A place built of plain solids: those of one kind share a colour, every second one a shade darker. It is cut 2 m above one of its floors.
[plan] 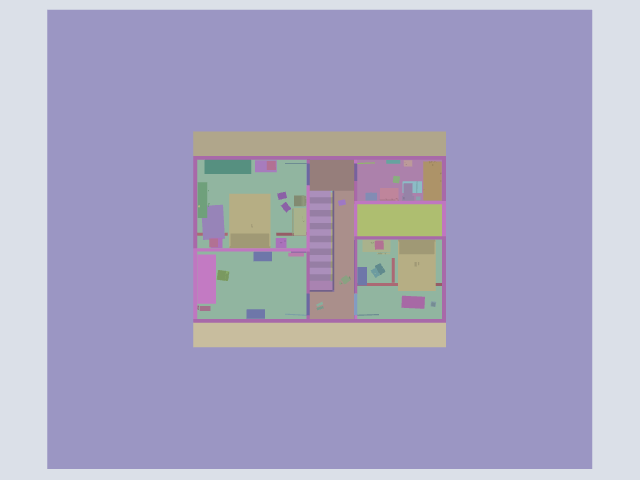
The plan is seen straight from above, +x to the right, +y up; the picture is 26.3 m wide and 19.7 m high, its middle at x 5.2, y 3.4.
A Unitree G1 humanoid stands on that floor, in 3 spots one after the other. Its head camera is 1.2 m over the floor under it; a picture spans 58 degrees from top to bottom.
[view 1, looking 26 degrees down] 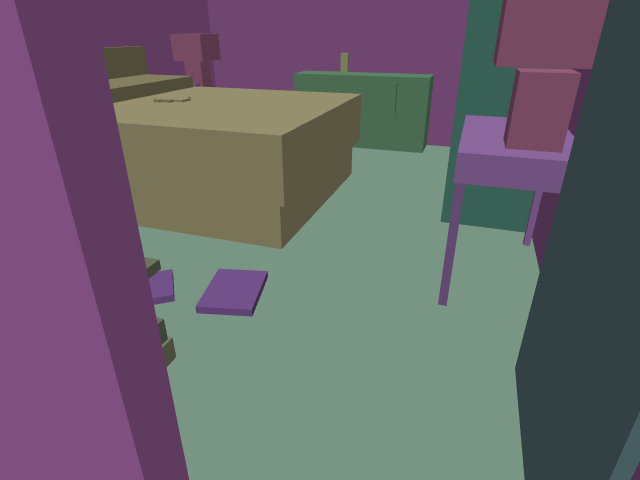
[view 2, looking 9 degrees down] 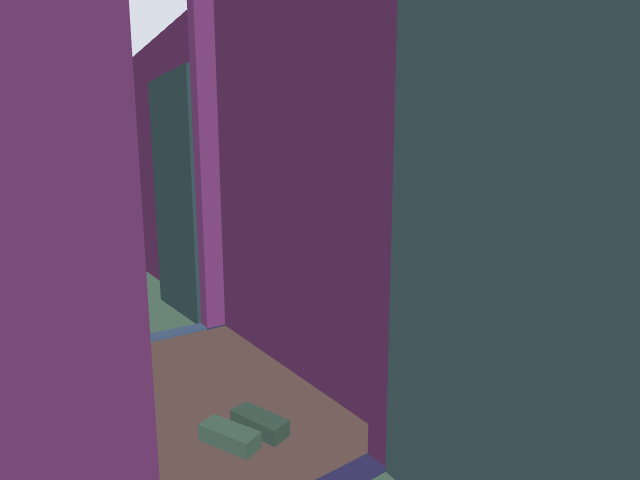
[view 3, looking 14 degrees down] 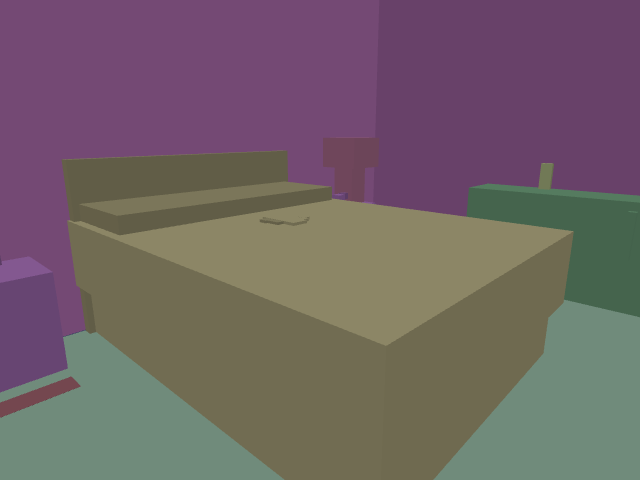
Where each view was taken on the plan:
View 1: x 5.25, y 6.22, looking -161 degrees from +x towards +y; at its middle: upper_floor_bedroom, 2.74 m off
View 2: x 3.52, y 1.48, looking -36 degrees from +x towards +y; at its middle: wall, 2.27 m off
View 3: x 3.98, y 5.83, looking -137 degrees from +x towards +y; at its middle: double_bed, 2.06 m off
